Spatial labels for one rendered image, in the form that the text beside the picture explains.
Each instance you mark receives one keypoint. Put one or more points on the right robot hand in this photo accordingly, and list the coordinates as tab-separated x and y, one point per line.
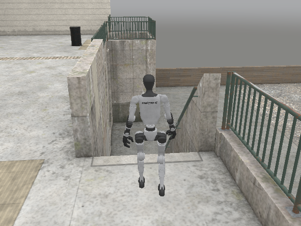
173	133

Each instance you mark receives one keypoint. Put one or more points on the robot right forearm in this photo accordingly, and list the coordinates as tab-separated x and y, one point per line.
171	123

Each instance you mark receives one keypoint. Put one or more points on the humanoid robot torso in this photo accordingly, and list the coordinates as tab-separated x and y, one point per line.
150	114

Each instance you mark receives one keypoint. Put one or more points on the right robot upper arm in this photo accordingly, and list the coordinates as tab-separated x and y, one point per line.
166	105

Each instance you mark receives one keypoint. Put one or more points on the left robot hand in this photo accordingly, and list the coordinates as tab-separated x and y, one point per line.
125	141

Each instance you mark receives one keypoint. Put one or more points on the robot left forearm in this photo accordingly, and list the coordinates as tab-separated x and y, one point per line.
128	127

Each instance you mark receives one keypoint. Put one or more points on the left robot upper arm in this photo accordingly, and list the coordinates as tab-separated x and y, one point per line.
132	108

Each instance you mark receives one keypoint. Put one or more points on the left robot thigh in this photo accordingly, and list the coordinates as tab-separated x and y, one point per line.
139	140

